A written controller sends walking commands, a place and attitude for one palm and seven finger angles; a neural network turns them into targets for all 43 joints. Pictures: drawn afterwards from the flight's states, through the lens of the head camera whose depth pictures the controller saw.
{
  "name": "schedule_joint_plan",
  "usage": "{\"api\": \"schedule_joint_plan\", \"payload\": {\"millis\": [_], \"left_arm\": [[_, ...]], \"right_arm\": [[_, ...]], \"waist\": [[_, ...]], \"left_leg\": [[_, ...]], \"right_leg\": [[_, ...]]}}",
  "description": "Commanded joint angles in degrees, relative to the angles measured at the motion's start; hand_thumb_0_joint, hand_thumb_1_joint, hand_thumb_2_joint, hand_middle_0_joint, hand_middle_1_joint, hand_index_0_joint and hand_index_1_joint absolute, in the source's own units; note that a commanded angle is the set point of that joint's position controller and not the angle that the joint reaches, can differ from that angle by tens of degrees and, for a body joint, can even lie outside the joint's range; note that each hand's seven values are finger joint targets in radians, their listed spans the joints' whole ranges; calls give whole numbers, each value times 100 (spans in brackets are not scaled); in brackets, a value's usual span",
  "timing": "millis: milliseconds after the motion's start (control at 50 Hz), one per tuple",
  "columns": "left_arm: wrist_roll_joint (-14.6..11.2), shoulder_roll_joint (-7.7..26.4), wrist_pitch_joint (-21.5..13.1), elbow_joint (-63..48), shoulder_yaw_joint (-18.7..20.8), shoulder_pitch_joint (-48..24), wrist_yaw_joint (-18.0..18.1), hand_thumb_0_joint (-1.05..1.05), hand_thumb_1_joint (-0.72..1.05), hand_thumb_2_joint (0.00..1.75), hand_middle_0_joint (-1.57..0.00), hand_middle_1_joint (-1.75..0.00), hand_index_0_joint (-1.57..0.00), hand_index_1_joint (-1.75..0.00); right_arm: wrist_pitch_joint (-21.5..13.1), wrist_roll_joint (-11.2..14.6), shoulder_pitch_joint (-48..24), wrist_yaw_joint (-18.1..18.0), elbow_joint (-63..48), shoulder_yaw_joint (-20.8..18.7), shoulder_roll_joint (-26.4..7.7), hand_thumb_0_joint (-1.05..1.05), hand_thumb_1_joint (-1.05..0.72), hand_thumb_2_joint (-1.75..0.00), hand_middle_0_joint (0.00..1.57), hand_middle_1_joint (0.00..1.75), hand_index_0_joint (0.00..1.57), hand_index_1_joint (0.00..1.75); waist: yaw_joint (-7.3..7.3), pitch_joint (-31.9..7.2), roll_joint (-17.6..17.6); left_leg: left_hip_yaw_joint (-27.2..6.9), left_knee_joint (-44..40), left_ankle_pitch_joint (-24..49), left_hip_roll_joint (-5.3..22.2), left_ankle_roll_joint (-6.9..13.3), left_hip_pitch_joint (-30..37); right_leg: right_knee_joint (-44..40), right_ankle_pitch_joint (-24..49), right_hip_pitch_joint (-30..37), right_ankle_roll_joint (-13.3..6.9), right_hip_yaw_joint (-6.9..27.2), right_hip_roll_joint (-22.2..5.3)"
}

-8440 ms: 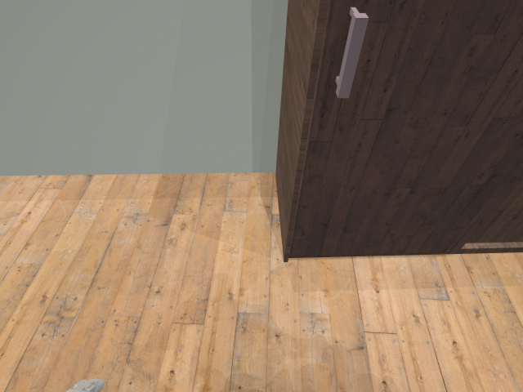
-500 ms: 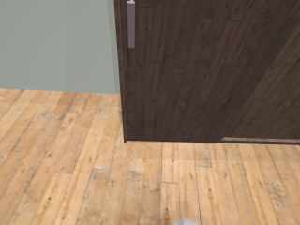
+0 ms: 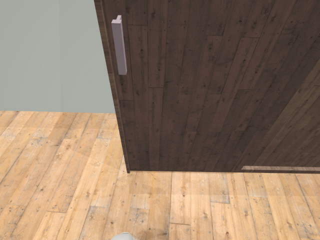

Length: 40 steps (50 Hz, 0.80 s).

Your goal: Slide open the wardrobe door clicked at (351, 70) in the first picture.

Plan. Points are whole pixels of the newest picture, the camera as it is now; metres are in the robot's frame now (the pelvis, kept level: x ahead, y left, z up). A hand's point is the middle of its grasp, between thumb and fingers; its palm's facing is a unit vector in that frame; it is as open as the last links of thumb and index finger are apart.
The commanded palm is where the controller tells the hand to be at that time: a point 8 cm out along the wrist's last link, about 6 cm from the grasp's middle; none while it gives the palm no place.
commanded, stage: take the last steps up to it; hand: left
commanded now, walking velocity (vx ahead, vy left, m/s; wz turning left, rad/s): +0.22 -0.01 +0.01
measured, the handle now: (121, 46) +0.64 +0.18 +0.17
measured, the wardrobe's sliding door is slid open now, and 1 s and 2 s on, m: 0.00 0.00 0.00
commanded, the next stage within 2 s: come to a stop and stand still in 0.20 s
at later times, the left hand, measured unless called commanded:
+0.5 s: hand (100, 230) +0.18 +0.19 -0.18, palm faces +0.01 -0.97 -0.23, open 7.3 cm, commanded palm none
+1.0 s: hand out of the picture +0.13 +0.21 -0.18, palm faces +0.06 -0.98 -0.18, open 7.3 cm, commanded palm none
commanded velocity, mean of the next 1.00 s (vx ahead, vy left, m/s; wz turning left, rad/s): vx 0.01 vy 0.00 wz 0.00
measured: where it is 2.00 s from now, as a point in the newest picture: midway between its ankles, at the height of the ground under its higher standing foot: outside the picture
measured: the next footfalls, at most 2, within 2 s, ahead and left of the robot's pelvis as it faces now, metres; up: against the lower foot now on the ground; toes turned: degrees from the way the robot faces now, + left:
left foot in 0.08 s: +0.16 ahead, +0.13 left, +0.00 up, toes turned +9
right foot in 0.50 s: +0.22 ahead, -0.13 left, +0.00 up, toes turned -7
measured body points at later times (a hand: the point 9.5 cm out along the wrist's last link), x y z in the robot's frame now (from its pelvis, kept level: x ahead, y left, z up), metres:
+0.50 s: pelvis +0.13 +0.00 +0.00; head +0.14 +0.00 +0.44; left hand +0.18 +0.24 -0.16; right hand +0.10 -0.21 -0.17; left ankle +0.12 +0.12 -0.74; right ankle +0.18 -0.13 -0.74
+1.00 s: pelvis +0.09 +0.02 +0.00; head +0.09 +0.04 +0.45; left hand +0.12 +0.26 -0.16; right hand +0.13 -0.21 -0.15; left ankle +0.09 +0.14 -0.74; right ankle +0.11 -0.11 -0.71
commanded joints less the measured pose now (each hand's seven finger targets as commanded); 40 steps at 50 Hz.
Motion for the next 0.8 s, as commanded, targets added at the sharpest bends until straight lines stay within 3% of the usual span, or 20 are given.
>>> {"api": "schedule_joint_plan", "payload": {"millis": [0, 40, 60, 80, 100, 120, 160, 220, 300, 340, 380, 440, 480, 500, 520, 580, 640, 680, 740, 780], "left_arm": [[-10, 800, -55, -159, 159, 167, 7, 0, 90, 90, -20, -30, -20, -30], [-37, 674, 6, -137, 136, 221, 3, 0, 90, 90, -20, -30, -20, -30], [-60, 421, 32, -219, 104, 346, -23, 0, 90, 90, -20, -30, -20, -30], [-86, 208, 25, -373, 42, 322, -48, 0, 90, 90, -20, -30, -20, -30], [-25, 381, 75, -419, 52, 108, 9, 0, 90, 90, -20, -30, -20, -30], [-29, 367, 81, -420, 68, -72, -12, 0, 90, 90, -20, -30, -20, -30], [11, 299, 92, -283, 79, -27, -85, 0, 90, 90, -20, -30, -20, -30], [26, 79, 227, -151, 71, 327, -76, 0, 90, 90, -20, -30, -20, -30], [11, -8, 293, -231, 38, 114, -55, 0, 90, 90, -20, -30, -20, -30], [-30, -34, 295, -253, -17, -61, 2, 0, 90, 90, -20, -30, -20, -30], [-53, -28, 314, -210, -51, -36, 52, 0, 90, 90, -20, -30, -20, -30], [-35, 357, 263, -93, -12, 314, 101, 0, 90, 90, -20, -30, -20, -30], [-24, 846, 221, -141, 35, 121, 148, 0, 90, 90, -20, -30, -20, -30], [-41, 953, 236, -205, 57, 5, 152, 0, 90, 90, -20, -30, -20, -30], [-50, 1045, 220, -236, 117, -37, 160, 0, 90, 90, -20, -30, -20, -30], [-12, 965, 289, -346, 189, -234, 226, 0, 90, 90, -20, -30, -20, -30], [31, 1025, 348, -494, 283, -345, 277, 0, 90, 90, -20, -30, -20, -30], [58, 1053, 359, -595, 307, -454, 274, 0, 90, 90, -20, -30, -20, -30], [69, 1027, 390, -681, 316, -630, 234, 0, 90, 90, -20, -30, -20, -30], [1, 887, 441, -737, 273, -767, 209, 0, 90, 90, -20, -30, -20, -30]], "right_arm": [[-151, 43, 171, 45, -208, 22, -176, 0, -90, -90, 20, 30, 20, 30], [-221, 32, 718, -1, -20, -22, -421, 0, -90, -90, 20, 30, 20, 30], [-269, -17, 1266, -67, 118, -115, -859, 0, -90, -90, 20, 30, 20, 30], [-243, -39, 1761, -115, 199, -210, -1376, 0, -90, -90, 20, 30, 20, 30], [-204, -21, 1711, -183, 259, -160, -1279, 0, -90, -90, 20, 30, 20, 30], [-193, 5, 1348, -212, 147, -110, -1105, 0, -90, -90, 20, 30, 20, 30], [-257, 22, 760, -215, -8, 21, -699, 0, -90, -90, 20, 30, 20, 30], [-299, 37, 603, -237, -22, 21, -477, 0, -90, -90, 20, 30, 20, 30], [-285, 45, 660, -265, 66, 48, -493, 0, -90, -90, 20, 30, 20, 30], [-252, 37, 626, -291, 135, 94, -440, 0, -90, -90, 20, 30, 20, 30], [-173, 32, 570, -305, 213, 72, -537, 0, -90, -90, 20, 30, 20, 30], [-56, 105, 532, -294, 320, 36, -441, 0, -90, -90, 20, 30, 20, 30], [14, 172, 814, -224, 295, 61, -92, 0, -90, -90, 20, 30, 20, 30], [116, 166, 896, -220, 340, 56, 8, 0, -90, -90, 20, 30, 20, 30], [198, 137, 942, -238, 350, 37, -52, 0, -90, -90, 20, 30, 20, 30], [287, 128, 806, -259, 264, -18, -130, 0, -90, -90, 20, 30, 20, 30], [343, 130, 618, -232, 94, -62, -175, 0, -90, -90, 20, 30, 20, 30], [332, 123, 588, -203, -8, -57, -149, 0, -90, -90, 20, 30, 20, 30], [256, 131, 792, -180, -27, -29, -92, 0, -90, -90, 20, 30, 20, 30], [174, 118, 1243, -185, 126, 15, -107, 0, -90, -90, 20, 30, 20, 30]], "waist": [[-101, 433, -662], [-346, 204, 3], [-542, -78, 1019], [-640, -234, 2008], [-662, -278, 1738], [-537, 51, 1257], [-241, 305, 626], [-51, 85, 623], [-32, 38, 526], [-43, 41, 577], [-29, -149, 728], [175, -103, 337], [-32, -33, -425], [-68, -81, -685], [-41, -287, -1379], [68, -238, -1164], [148, -406, -915], [126, -508, -1142], [5, -546, -1090], [-211, -550, -889]], "left_leg": [[187, -913, 293, -177, 9, 941], [154, -1642, 411, -246, 29, 2182], [-983, -2199, 280, 581, 347, 2911], [-2536, -2939, 568, 1773, 931, 3246], [-2762, -3210, 216, 1940, 1051, 2942], [-2573, -3252, 103, 1866, 1164, 2464], [-1726, -3367, 330, 1454, 997, 1741], [-875, -3409, 747, 1050, 875, 1515], [-593, -3265, 1830, 990, 974, 1830], [-413, -2894, 3159, 946, 952, 1759], [-325, -2570, 3497, 895, 895, 1966], [-170, -1940, 2281, 515, 445, 1640], [68, -1696, -42, -118, 68, 959], [103, -1487, -458, -302, -4, 1081], [151, -1023, -885, -385, -51, 1242], [-253, 311, -1555, -443, -34, 771], [-483, 898, -1613, -526, -53, 500], [-490, 628, -1491, -531, -77, 577], [-254, -651, -957, -592, -60, 1086], [-174, -2002, 39, -600, -5, 2150]], "right_leg": [[-926, 66, -793, -645, 971, -1379], [61, 15, -1225, -430, 721, -1031], [1413, -233, -1799, -151, 330, -489], [2984, -1848, -2560, 90, -62, 63], [3853, -1963, -2668, 23, 546, -93], [4285, -1578, -2851, 8, 673, -313], [4207, -914, -2557, 80, 780, -578], [3780, -369, -2109, 188, 657, -551], [2882, -95, -2080, 286, 627, -547], [2046, -90, -1584, 309, 593, -475], [1324, -29, -1120, 319, 447, -318], [-91, 1405, -253, 279, 564, -416], [75, 3550, 72, -152, 1381, -1428], [9, 3602, -167, -450, 1581, -1707], [-229, 3564, -314, -677, 1826, -1822], [-262, 3971, -244, -1072, 1904, -2018], [-242, 3721, -74, -1121, 1764, -2035], [-287, 3167, -164, -1028, 1708, -1917], [-275, 1838, -420, -808, 1605, -1635], [-18, 281, -1226, -403, 1382, -1245]]}}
